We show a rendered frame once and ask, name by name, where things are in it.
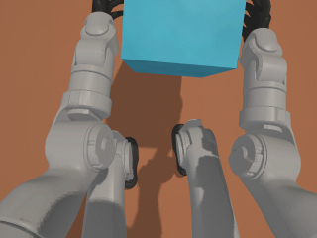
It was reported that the robot left forearm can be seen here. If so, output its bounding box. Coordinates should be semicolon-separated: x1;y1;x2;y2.
45;11;120;154

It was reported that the robot right upper arm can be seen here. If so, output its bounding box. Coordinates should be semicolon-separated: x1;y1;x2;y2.
228;132;317;238

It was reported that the right robot hand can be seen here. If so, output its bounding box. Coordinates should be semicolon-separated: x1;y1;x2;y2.
242;0;271;42

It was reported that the left robot hand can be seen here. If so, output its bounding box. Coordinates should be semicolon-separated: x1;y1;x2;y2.
91;0;124;20

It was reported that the robot foot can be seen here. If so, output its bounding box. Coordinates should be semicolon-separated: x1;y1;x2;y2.
125;137;139;189
171;124;187;176

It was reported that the carton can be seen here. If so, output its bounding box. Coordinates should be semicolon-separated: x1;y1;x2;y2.
121;0;247;78

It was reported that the robot right forearm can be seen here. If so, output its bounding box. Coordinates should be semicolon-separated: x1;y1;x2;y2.
239;28;301;163

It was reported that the right robot foot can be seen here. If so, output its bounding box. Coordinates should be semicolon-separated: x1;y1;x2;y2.
171;124;187;176

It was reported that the robot left upper arm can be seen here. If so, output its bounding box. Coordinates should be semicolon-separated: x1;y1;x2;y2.
0;120;116;238

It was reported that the left robot foot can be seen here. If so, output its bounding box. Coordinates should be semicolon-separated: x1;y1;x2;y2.
125;137;139;189

